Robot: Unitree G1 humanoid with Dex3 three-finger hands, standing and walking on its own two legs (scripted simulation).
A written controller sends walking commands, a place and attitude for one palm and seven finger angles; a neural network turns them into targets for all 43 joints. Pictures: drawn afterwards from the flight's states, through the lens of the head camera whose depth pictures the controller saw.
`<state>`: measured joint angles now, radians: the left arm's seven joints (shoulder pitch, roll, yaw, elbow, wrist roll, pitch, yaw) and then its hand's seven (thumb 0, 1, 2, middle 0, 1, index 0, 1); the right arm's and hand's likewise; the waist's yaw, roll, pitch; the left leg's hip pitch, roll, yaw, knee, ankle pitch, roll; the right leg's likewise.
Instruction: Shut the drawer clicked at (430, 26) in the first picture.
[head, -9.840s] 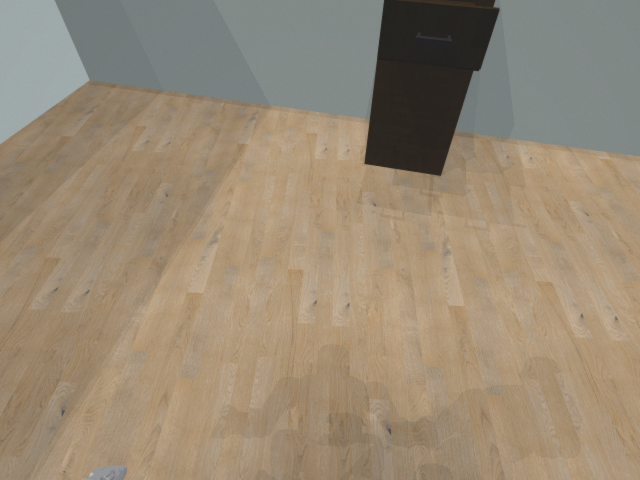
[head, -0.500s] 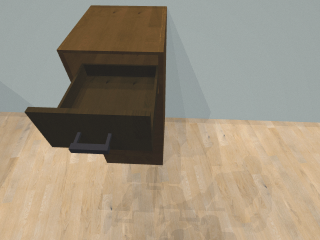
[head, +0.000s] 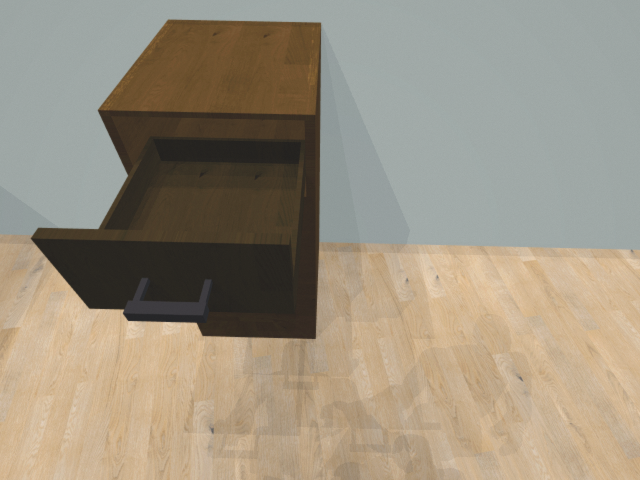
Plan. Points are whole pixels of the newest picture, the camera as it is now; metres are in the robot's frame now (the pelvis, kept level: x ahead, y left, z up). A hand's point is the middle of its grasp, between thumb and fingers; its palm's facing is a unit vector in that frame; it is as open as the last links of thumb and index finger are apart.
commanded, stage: look again from close up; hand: left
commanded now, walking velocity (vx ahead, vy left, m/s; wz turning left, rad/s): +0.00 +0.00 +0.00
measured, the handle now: (171, 298) +0.36 +0.24 -0.01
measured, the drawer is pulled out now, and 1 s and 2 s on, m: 0.30 0.30 0.30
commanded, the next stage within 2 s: shuffle to correct the standing spot in 0.10 s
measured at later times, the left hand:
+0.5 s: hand out of the picture +0.03 +0.20 -0.18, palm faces +0.01 -0.98 -0.22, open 7.4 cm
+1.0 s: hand out of the picture +0.09 +0.19 -0.18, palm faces -0.01 -0.97 -0.24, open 7.4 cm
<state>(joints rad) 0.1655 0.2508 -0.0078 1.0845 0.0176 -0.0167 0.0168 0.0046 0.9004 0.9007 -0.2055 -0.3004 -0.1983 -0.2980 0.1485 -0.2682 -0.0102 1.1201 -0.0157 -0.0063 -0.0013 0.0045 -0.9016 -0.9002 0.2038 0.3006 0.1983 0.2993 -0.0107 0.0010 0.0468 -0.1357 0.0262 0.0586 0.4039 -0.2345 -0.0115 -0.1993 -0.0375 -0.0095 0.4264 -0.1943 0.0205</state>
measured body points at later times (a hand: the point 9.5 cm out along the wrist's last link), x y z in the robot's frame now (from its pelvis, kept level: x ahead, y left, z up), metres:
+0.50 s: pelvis +0.03 +0.01 -0.01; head +0.04 +0.01 +0.44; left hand +0.03 +0.26 -0.16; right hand +0.02 -0.23 -0.16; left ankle -0.01 +0.12 -0.74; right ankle +0.02 -0.13 -0.74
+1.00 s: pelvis +0.05 +0.01 -0.01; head +0.08 +0.01 +0.44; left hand +0.10 +0.24 -0.16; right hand +0.05 -0.21 -0.17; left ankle -0.01 +0.12 -0.74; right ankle +0.05 -0.10 -0.74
